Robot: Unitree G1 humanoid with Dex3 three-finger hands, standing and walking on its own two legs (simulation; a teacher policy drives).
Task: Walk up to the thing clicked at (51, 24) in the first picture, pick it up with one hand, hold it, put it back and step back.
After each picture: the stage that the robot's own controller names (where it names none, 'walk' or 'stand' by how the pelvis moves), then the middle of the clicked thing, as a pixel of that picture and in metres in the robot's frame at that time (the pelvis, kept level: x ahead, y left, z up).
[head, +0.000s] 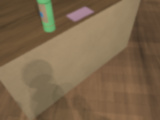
stand; (46, 10) +0.82 +0.25 +0.02
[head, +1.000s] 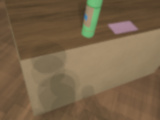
walk; (91, 14) +0.74 +0.00 +0.04
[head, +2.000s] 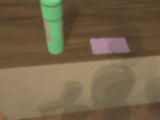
walk; (53, 27) +0.54 +0.15 +0.06
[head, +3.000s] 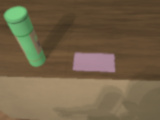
walk; (28, 40) +0.49 +0.24 +0.05
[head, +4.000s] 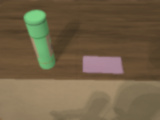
stand; (42, 43) +0.50 +0.20 +0.05
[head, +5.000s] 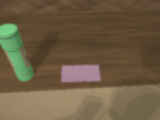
walk; (17, 55) +0.46 +0.29 +0.04
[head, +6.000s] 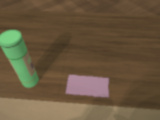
stand; (21, 62) +0.42 +0.27 +0.04
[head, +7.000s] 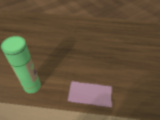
stand; (24, 68) +0.39 +0.25 +0.02
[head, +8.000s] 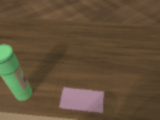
stand; (14, 76) +0.37 +0.29 +0.02
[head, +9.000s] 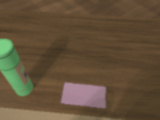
stand; (14, 71) +0.37 +0.28 +0.02
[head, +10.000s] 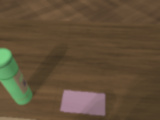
stand; (13, 80) +0.36 +0.28 +0.02
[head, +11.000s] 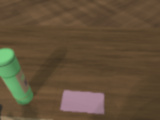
rise first; (15, 79) +0.36 +0.30 +0.02
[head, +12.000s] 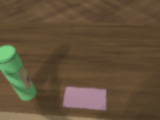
go down; (17, 76) +0.37 +0.30 +0.03
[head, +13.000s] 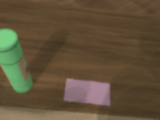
go down; (14, 66) +0.37 +0.25 +0.04
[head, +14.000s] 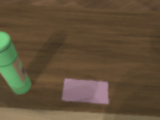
approach; (11, 67) +0.38 +0.26 +0.05
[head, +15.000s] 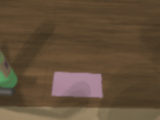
close; out of the picture +0.37 +0.29 +0.09
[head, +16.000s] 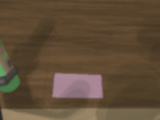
lift; out of the picture +0.38 +0.28 +0.09
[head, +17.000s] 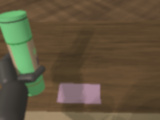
lift; (24, 56) +0.35 +0.20 +0.17
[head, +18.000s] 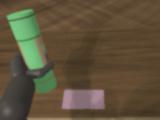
hold; (34, 53) +0.37 +0.17 +0.18
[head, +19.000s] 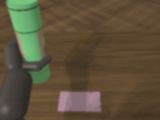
hold; (32, 44) +0.36 +0.16 +0.22
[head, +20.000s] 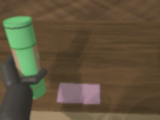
hold; (27, 60) +0.36 +0.20 +0.14
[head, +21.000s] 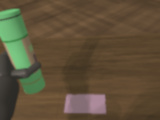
crouch; (22, 54) +0.34 +0.21 +0.21
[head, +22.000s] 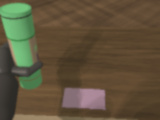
lower; (24, 51) +0.35 +0.20 +0.19
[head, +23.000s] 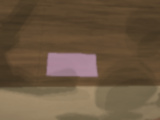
lower; out of the picture +0.45 +0.32 +0.11
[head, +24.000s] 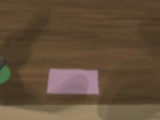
lower; out of the picture +0.40 +0.30 +0.10
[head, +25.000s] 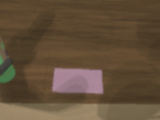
lower; out of the picture +0.40 +0.29 +0.10
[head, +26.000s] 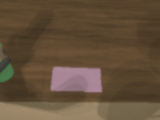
lower; out of the picture +0.40 +0.29 +0.10
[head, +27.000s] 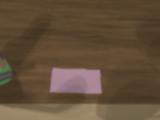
open; out of the picture +0.38 +0.29 +0.09
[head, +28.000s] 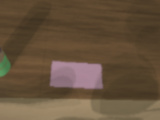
sink last; out of the picture +0.39 +0.28 +0.09
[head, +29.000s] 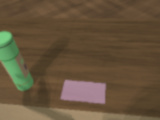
sink last; (14, 64) +0.40 +0.31 +0.07
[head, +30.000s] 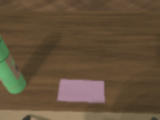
stand; (4, 66) +0.38 +0.30 +0.07
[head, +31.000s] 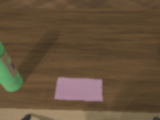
stand; (0, 64) +0.38 +0.31 +0.08
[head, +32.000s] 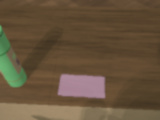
stand; (5, 59) +0.39 +0.29 +0.08
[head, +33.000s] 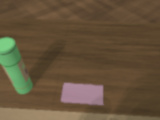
stand; (15, 69) +0.40 +0.29 +0.02
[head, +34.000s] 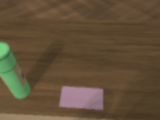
stand; (11, 74) +0.38 +0.30 +0.02
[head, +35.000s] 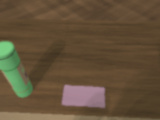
stand; (15, 72) +0.39 +0.28 +0.02
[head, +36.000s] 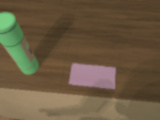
stand; (18, 48) +0.43 +0.25 +0.05
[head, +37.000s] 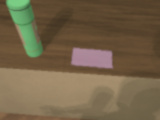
walk; (27, 30) +0.52 +0.25 +0.05
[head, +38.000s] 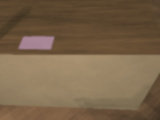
walk; out of the picture +0.71 +0.49 +0.04
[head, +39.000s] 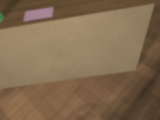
walk; out of the picture +0.86 +0.55 +0.06
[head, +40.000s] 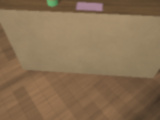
stand; out of the picture +1.03 +0.31 +0.04
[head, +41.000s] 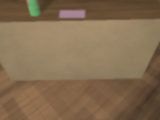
stand; out of the picture +1.00 +0.37 +0.02
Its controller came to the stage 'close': yes
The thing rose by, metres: 0.23
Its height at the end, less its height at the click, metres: +0.00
